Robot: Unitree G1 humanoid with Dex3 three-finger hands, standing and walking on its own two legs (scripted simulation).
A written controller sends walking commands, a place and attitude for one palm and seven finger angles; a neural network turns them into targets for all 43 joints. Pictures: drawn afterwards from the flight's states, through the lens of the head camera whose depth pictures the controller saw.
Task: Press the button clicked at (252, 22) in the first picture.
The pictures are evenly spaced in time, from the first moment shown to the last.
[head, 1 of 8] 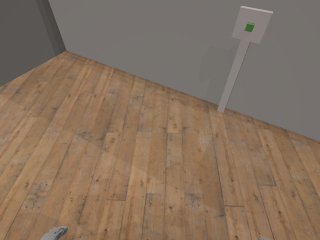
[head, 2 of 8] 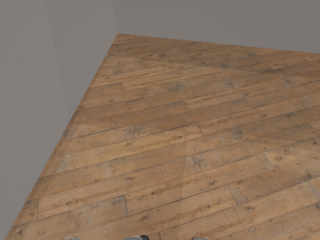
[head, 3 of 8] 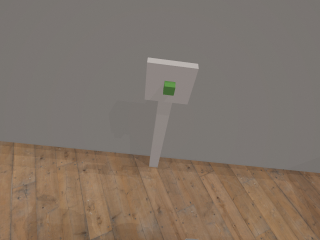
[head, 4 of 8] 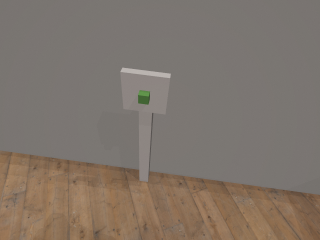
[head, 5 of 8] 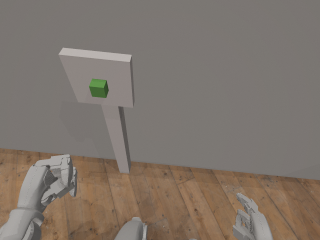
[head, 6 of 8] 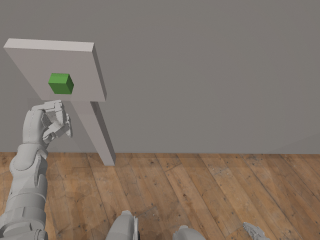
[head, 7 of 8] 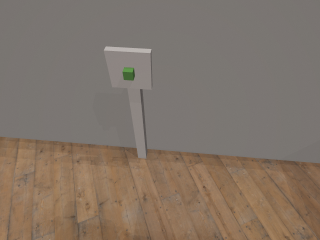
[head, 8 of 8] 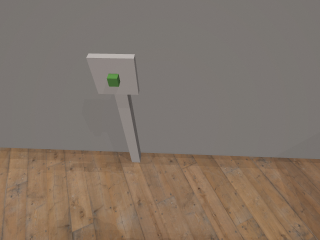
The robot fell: no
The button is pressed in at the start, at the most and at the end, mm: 0 9 0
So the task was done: yes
